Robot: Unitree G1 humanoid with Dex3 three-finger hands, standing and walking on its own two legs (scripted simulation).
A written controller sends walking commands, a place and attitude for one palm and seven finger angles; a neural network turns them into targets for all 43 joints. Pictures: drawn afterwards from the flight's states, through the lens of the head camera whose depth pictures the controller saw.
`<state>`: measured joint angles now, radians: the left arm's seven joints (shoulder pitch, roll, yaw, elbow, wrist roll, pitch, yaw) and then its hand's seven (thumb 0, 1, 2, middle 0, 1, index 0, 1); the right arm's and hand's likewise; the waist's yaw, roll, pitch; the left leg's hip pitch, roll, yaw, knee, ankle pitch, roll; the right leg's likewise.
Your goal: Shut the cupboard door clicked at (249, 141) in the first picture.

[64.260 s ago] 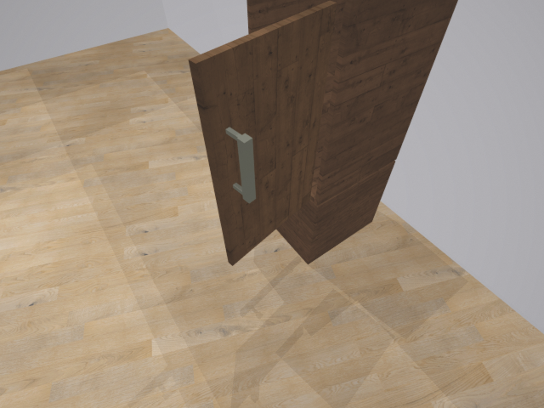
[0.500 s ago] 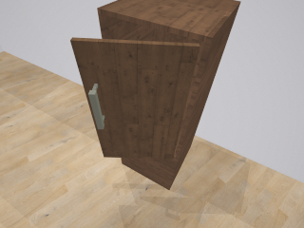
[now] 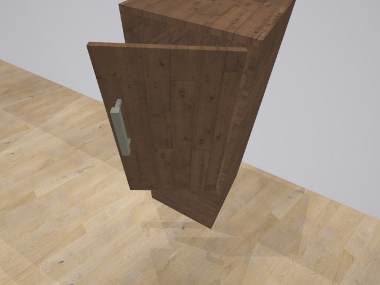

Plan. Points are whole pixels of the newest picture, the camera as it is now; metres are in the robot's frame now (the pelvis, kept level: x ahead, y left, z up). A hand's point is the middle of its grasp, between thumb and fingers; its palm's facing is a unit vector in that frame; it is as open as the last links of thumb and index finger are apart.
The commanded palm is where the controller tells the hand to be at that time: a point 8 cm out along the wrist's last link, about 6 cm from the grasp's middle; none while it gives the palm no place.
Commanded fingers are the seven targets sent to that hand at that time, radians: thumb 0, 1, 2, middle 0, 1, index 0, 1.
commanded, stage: look again from close up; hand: left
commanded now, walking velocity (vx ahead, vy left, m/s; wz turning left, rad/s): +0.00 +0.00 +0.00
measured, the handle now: (122, 128) +0.49 +0.22 +0.03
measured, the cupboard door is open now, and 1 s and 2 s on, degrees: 29 29 29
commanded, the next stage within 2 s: shuffle to correct the standing spot in 0.38 s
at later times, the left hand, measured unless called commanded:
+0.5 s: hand out of the picture -0.02 +0.15 -0.18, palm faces +0.02 -0.99 -0.16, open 7.4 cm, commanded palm none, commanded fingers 0.00 0.90 0.90 -0.20 -0.30 -0.20 -0.30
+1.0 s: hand out of the picture +0.02 +0.15 -0.18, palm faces +0.04 -0.99 -0.16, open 7.4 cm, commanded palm none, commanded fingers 0.00 0.90 0.90 -0.20 -0.30 -0.20 -0.30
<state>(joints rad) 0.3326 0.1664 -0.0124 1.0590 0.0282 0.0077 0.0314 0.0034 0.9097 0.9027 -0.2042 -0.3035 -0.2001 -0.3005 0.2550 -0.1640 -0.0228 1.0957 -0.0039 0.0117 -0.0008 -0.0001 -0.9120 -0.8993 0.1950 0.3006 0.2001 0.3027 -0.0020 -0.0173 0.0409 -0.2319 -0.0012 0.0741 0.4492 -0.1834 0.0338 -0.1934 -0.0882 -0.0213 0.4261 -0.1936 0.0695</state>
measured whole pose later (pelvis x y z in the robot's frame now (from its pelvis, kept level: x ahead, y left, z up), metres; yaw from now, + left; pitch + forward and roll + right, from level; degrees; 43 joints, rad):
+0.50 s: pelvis +0.00 -0.01 +0.00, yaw +0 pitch -2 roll +0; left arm 0.33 0.13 0.00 1.08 0.03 0.00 0.04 0.00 0.91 0.90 -0.20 -0.30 -0.20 -0.30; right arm 0.27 -0.13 -0.03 1.13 -0.01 0.01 -0.01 0.00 -0.91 -0.90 0.19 0.30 0.20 0.30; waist -0.01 -0.01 0.03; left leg -0.25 0.01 0.07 0.45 -0.18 0.02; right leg -0.22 -0.07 -0.02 0.44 -0.19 0.06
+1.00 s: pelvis +0.06 +0.00 +0.00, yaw +0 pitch +0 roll +0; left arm 0.36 0.12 0.01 1.11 0.02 -0.01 0.04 0.00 0.91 0.90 -0.20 -0.30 -0.20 -0.30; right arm 0.30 -0.11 -0.01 1.14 0.00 -0.02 -0.03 0.00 -0.91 -0.90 0.19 0.30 0.20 0.30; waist 0.00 -0.02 0.04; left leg -0.20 0.00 0.07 0.49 -0.29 0.03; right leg -0.16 -0.08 -0.01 0.47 -0.29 0.07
